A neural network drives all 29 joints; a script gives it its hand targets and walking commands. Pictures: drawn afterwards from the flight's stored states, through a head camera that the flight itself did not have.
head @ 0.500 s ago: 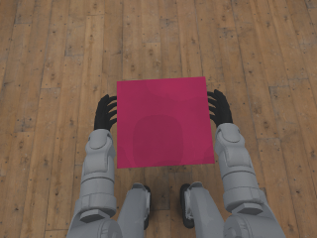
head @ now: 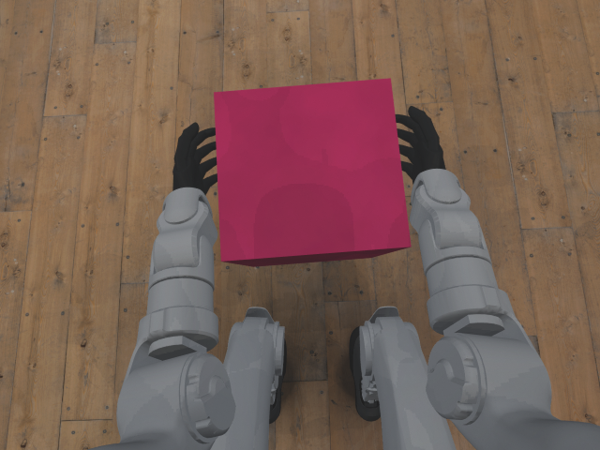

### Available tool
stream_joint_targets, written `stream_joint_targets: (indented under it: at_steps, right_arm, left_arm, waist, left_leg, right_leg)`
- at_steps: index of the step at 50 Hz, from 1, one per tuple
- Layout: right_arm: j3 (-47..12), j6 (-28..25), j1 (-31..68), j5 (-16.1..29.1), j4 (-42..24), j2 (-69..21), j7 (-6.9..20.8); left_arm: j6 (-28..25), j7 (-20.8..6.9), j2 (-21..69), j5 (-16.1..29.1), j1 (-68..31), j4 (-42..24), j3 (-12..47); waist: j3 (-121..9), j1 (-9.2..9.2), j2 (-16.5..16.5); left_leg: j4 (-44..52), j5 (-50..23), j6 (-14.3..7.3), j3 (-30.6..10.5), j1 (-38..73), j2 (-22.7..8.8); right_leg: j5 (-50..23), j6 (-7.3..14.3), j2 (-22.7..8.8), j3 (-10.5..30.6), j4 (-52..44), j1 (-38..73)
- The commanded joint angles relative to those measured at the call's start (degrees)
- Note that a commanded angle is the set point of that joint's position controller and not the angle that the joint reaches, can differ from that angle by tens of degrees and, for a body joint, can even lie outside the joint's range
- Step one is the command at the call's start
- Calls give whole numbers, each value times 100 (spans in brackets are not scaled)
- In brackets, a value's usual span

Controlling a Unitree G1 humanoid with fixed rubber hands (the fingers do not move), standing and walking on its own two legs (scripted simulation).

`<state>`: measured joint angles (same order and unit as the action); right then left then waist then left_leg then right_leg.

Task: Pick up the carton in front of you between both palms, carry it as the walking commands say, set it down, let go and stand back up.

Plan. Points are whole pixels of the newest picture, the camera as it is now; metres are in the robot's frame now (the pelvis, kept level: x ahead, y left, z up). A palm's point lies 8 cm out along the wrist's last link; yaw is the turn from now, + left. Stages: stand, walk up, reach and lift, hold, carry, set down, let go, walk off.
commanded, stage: set down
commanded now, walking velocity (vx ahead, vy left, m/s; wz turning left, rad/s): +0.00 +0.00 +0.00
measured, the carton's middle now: (308, 191) +0.46 +0.02 -0.16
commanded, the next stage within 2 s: none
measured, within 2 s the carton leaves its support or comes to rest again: rests again in 1.34 s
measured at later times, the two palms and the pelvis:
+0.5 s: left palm (217, 195) +0.47 +0.18 -0.24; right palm (390, 176) +0.51 -0.12 -0.24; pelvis -0.03 +0.00 -0.12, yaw +1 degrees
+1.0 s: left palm (227, 197) +0.49 +0.18 -0.33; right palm (378, 180) +0.53 -0.12 -0.33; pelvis -0.02 +0.00 -0.18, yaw +1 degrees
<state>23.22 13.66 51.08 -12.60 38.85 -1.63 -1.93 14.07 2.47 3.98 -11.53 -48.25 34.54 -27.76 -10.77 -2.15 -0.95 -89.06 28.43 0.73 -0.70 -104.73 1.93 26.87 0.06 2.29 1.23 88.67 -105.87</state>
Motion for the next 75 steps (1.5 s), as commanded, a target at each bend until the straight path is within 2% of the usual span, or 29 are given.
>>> stream_joint_targets:
  at_steps: [1, 13, 21, 32, 36, 39, 42, 46, 52, 57, 62, 75]
  right_arm:
    - [-2846, -69, 3370, 577, 163, -5104, 924]
    - [-2642, 146, 4515, 691, 492, -4830, 911]
    - [-2589, 139, 5023, 796, 717, -4525, 946]
    - [-3045, -91, 5697, 1328, 782, -4047, 965]
    - [-3383, -184, 5957, 1655, 569, -4035, 939]
    - [-3575, -255, 6173, 1832, 271, -4061, 893]
    - [-3443, -234, 5829, 1714, 534, -4191, 940]
    - [-3204, -265, 5534, 1589, 899, -4230, 1037]
    - [-3070, -424, 5830, 1664, 1027, -3874, 1030]
    - [-2917, -496, 6039, 1637, 1223, -3548, 983]
    - [-2698, -518, 5998, 1523, 1465, -3402, 1029]
    - [-2131, -434, 5371, 1056, 2131, -2853, 1136]
  left_arm:
    - [-47, -1113, 4965, 657, -3626, 125, 3142]
    - [154, -1196, 4636, 796, -4777, 303, 2856]
    - [144, -1299, 4335, 885, -5322, 440, 2697]
    - [-83, -1262, 3854, 1396, -6042, 366, 3056]
    - [-170, -1195, 3842, 1737, -6310, 76, 3421]
    - [-173, -1157, 4211, 2032, -6152, 157, 3580]
    - [-137, -1244, 4309, 1989, -5980, 450, 3523]
    - [-201, -1294, 4232, 1815, -5887, 648, 3349]
    - [-344, -1186, 4012, 1746, -5936, 848, 3075]
    - [-394, -1173, 3839, 1763, -6095, 1079, 2845]
    - [-417, -1240, 3688, 1652, -6114, 1332, 2640]
    - [-406, -1364, 3166, 1380, -5888, 1919, 2214]
  waist:
    - [-5385, -111, -93]
    - [-5405, -206, -229]
    - [-5228, -245, -305]
    - [-5234, -287, -286]
    - [-5837, -298, -258]
    - [-6161, -177, -325]
    - [-5670, -50, -336]
    - [-4849, -81, -217]
    - [-4322, -147, -217]
    - [-3940, -96, -308]
    - [-3329, -73, -263]
    - [-1932, 77, -1]
  left_leg:
    - [445, -1582, 207, 238, 2400, 773]
    - [-525, -1117, 173, 424, 1301, 710]
    - [-1119, -1088, 153, 494, 728, 627]
    - [-2016, -1447, 178, 522, 639, 524]
    - [-2297, -1832, 199, 528, 949, 508]
    - [-2444, -2226, 211, 466, 1184, 543]
    - [-2533, -2145, 215, 450, 782, 572]
    - [-2601, -1929, 193, 447, 379, 579]
    - [-2669, -1669, 159, 428, 263, 564]
    - [-2715, -1287, 132, 416, 43, 528]
    - [-2784, -1154, 99, 412, -197, 509]
    - [-2805, -582, 69, 359, -725, 514]
  right_leg:
    - [-1413, -109, 807, -180, -329, 2946]
    - [-1032, -96, 759, -240, 614, 2201]
    - [-1076, -70, 682, -255, 1219, 1851]
    - [-1401, -45, 560, -297, 2173, 1614]
    - [-1783, -34, 537, -320, 2506, 1892]
    - [-2144, -28, 531, -388, 2664, 2031]
    - [-2167, -6, 511, -369, 2725, 1818]
    - [-1908, 24, 508, -320, 2770, 1199]
    - [-1537, 49, 501, -313, 2848, 803]
    - [-1185, 84, 468, -309, 2881, 733]
    - [-1057, 116, 472, -272, 2920, 500]
    - [-611, 206, 436, -164, 2922, 89]
